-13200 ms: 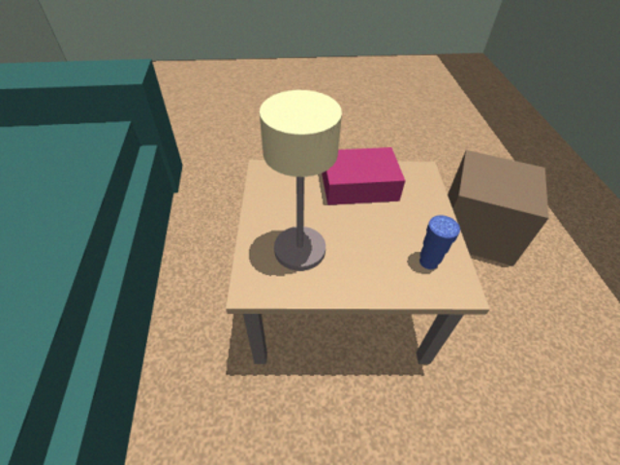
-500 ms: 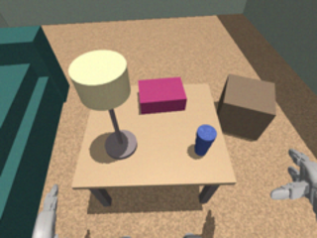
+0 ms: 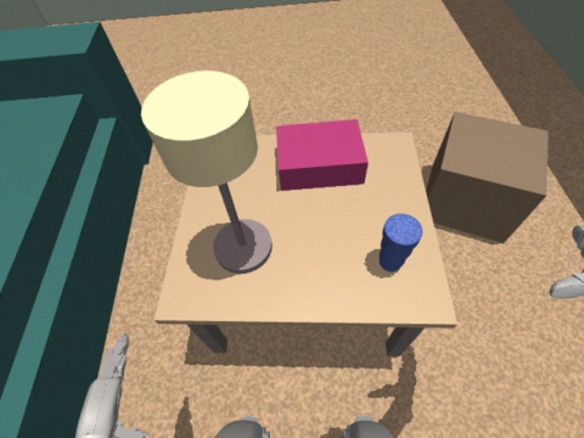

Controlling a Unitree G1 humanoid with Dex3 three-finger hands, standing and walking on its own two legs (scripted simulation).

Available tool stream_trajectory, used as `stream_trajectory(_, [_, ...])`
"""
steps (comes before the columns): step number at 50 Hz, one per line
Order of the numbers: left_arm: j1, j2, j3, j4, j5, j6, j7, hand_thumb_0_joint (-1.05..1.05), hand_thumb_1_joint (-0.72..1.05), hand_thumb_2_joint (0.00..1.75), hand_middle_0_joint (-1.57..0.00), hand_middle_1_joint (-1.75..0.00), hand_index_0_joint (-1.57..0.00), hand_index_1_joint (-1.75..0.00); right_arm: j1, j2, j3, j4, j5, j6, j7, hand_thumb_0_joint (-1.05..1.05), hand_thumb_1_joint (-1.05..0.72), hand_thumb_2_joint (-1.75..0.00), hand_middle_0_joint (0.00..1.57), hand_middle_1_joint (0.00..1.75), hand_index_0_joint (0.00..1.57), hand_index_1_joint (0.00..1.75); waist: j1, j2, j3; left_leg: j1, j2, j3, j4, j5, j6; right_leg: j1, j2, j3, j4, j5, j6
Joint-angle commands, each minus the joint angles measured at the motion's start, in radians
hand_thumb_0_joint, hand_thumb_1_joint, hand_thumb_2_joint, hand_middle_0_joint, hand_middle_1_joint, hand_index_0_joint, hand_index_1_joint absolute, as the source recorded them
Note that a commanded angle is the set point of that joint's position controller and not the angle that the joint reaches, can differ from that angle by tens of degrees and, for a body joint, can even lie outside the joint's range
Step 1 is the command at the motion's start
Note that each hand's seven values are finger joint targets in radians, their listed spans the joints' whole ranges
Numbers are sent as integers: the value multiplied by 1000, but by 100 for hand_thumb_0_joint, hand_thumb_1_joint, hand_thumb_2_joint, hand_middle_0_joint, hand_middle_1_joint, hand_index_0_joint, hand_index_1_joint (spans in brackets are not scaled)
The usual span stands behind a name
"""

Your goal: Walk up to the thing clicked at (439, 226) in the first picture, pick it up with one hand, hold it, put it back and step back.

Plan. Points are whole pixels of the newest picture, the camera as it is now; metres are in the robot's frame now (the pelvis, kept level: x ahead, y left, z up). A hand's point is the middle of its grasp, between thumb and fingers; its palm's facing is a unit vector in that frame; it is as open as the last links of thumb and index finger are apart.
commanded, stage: go down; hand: right
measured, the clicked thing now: (396, 246) +0.51 -0.19 -0.23
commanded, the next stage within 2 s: approach in 0.62 s
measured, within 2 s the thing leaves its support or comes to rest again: neither
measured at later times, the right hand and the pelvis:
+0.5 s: hand (583, 217) +0.40 -0.37 +0.05, palm faces +0.17 +0.98 -0.07, open 17.4 cm; pelvis +0.00 -0.01 -0.01, yaw +1 degrees
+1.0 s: hand (553, 209) +0.43 -0.36 +0.02, palm faces +0.15 +0.99 +0.01, open 17.6 cm; pelvis +0.00 -0.01 -0.03, yaw +1 degrees
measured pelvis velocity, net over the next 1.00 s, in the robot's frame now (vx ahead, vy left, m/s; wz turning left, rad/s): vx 0.00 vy -0.01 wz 0.02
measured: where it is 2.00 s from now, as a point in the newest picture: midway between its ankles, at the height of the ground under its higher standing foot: outside the picture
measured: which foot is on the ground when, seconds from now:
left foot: down 0.00-1.00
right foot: down 0.00-1.00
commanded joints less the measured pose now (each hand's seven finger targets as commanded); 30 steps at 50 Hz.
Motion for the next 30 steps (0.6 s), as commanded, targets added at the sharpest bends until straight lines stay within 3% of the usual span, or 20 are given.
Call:
stream_trajectory(1, [-2,190,83,-186,1,-48,3,0,-54,5,-5,-6,-5,-5,-324,-406,-78,-121,32,-98,9,0,51,-3,6,4,6,4,6,-155,-313,72,-21,4,-89,264,35,238,12,8,-111,325,-28])
stream_trajectory(3, [14,155,59,-141,2,-44,-5,0,-54,4,-5,-6,-6,-5,-358,-412,-75,-115,31,-114,14,0,50,-3,6,5,6,5,3,-181,-300,60,-16,-4,-87,255,35,211,17,3,-103,293,-31])
stream_trajectory(6, [1,174,72,-178,2,-48,-6,0,-54,4,-5,-5,-5,-5,-383,-438,-90,-86,31,-121,17,0,53,-2,6,4,6,4,13,-174,-325,72,-16,-6,-93,239,34,200,18,2,-103,252,-33])
stream_trajectory(7, [17,145,43,-144,2,-43,-9,0,-54,4,-5,-5,-5,-5,-409,-447,-87,-109,26,-125,20,0,52,-2,6,4,6,4,0,-199,-353,67,-18,-5,-81,253,36,215,17,4,-103,280,-29])
stream_trajectory(8, [-19,180,70,-203,1,-47,-7,0,-54,4,-5,-5,-5,-5,-426,-470,-97,-103,28,-132,20,0,53,-2,6,5,6,5,11,-197,-368,61,-21,0,-81,252,37,222,14,9,-100,290,-27])
stream_trajectory(9, [-6,194,92,-166,2,-44,-4,0,-53,4,-5,-5,-5,-5,-412,-468,-100,-75,27,-131,21,0,53,-2,6,5,6,5,12,-210,-358,48,-21,-1,-76,263,38,234,13,9,-95,317,-25])
stream_trajectory(11, [0,198,90,-178,6,-44,-9,0,-53,4,-5,-5,-6,-5,-439,-464,-93,-62,27,-137,24,0,55,-2,6,5,6,5,23,-206,-370,32,-25,4,-72,265,39,238,7,16,-83,343,-22])
stream_trajectory(12, [-30,195,73,-222,4,-47,-12,0,-54,4,-5,-5,-5,-5,-432,-472,-104,-62,32,-143,24,0,54,-1,6,4,6,4,13,-192,-371,48,-26,8,-74,258,39,222,8,18,-89,328,-23])
stream_trajectory(14, [19,168,60,-166,5,-40,-13,0,-54,4,-5,-5,-5,-5,-448,-492,-112,-56,24,-147,27,0,54,-2,6,5,6,5,10,-225,-367,36,-25,4,-73,251,42,216,9,13,-88,316,-22])
stream_trajectory(17, [10,194,84,-199,4,-40,-15,0,-54,4,-5,-5,-5,-5,-448,-497,-115,-42,26,-150,30,0,53,-1,7,4,6,4,24,-219,-391,42,-27,6,-71,281,40,240,6,16,-79,366,-22])
stream_trajectory(18, [-21,179,56,-231,4,-42,-18,0,-54,4,-5,-6,-5,-5,-444,-479,-105,-33,29,-151,32,0,56,-2,6,5,6,5,18,-194,-380,38,-29,8,-70,273,40,217,5,17,-78,350,-24])
stream_trajectory(20, [51,177,74,-155,6,-34,-21,0,-54,4,-5,-6,-5,-5,-468,-513,-124,-49,27,-158,33,0,54,-2,6,4,6,4,27,-239,-373,21,-27,4,-66,281,41,222,6,14,-72,363,-22])
stream_trajectory(22, [-17,193,80,-247,3,-41,-22,0,-54,4,-5,-6,-5,-5,-472,-504,-115,-44,25,-162,35,0,54,-2,6,4,6,4,30,-219,-414,30,-32,10,-63,286,41,246,2,20,-70,388,-18])
stream_trajectory(23, [36,195,89,-188,4,-34,-23,0,-54,4,-5,-5,-5,-5,-497,-521,-123,-89,23,-163,35,0,54,-2,7,4,6,4,25,-262,-430,21,-31,8,-58,295,43,270,1,20,-70,416,-16])
stream_trajectory(24, [47,174,69,-173,5,-30,-27,0,-54,5,-5,-6,-5,-5,-484,-516,-124,-56,24,-161,38,0,54,-2,6,4,6,4,26,-268,-405,5,-30,9,-59,292,43,265,0,19,-62,424,-15])
stream_trajectory(25, [0,179,65,-240,2,-36,-28,0,-54,4,-5,-6,-5,-5,-462,-453,-92,0,33,-157,44,0,53,-2,6,5,6,5,46,-204,-376,-6,-37,17,-60,285,40,250,-5,27,-62,424,-17])
stream_trajectory(26, [17,183,75,-200,3,-34,-28,0,-54,4,-5,-6,-5,-5,-476,-488,-112,-52,31,-163,43,0,53,-2,7,4,6,4,29,-234,-395,8,-31,12,-56,296,42,238,0,24,-60,426,-17])
stream_trajectory(28, [-13,174,58,-232,3,-33,-33,0,-54,5,-5,-6,-5,-6,-474,-496,-111,-11,28,-164,40,0,54,-2,6,4,6,4,30,-216,-354,8,-31,13,-62,269,43,195,4,19,-68,352,-21])
stream_trajectory(29, [8,202,91,-219,4,-33,-30,0,-54,4,-5,-6,-5,-5,-512,-521,-126,-68,29,-171,42,0,53,-2,6,4,6,4,27,-243,-404,3,-32,13,-54,260,45,221,-2,26,-72,355,-17])
stream_trajectory(30, [6,196,84,-226,3,-32,-31,0,-54,5,-5,-5,-5,-6,-519,-526,-123,-60,25,-172,43,0,53,-2,6,4,6,4,32,-262,-412,-9,-35,14,-53,255,47,245,-4,29,-74,372,-14])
